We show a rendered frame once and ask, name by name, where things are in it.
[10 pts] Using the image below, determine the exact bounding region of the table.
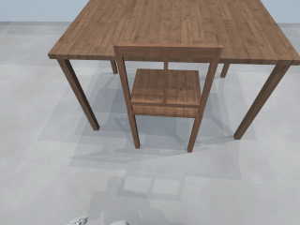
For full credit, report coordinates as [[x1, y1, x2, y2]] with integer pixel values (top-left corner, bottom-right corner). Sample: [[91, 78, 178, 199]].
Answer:
[[48, 0, 300, 140]]

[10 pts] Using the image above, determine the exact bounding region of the chair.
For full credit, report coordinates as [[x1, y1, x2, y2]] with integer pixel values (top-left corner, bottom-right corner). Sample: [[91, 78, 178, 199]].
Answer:
[[112, 43, 223, 153]]

